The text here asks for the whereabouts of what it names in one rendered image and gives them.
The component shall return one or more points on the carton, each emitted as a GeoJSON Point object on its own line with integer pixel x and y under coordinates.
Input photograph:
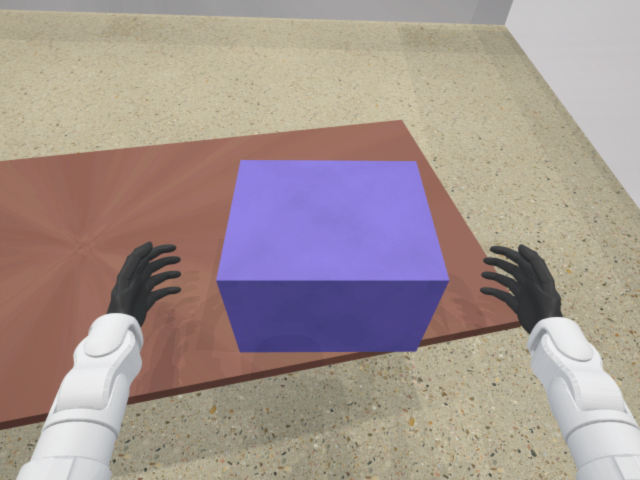
{"type": "Point", "coordinates": [330, 256]}

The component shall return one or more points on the left robot forearm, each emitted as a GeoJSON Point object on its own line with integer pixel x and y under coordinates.
{"type": "Point", "coordinates": [79, 434]}

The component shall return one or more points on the robot left hand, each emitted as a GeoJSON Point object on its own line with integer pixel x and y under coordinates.
{"type": "Point", "coordinates": [132, 294]}

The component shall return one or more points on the robot right hand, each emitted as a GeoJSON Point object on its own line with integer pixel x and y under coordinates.
{"type": "Point", "coordinates": [535, 297]}

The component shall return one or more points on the table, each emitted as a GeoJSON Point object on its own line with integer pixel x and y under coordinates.
{"type": "Point", "coordinates": [68, 223]}

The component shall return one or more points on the right robot forearm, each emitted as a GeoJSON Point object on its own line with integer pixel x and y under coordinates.
{"type": "Point", "coordinates": [596, 424]}

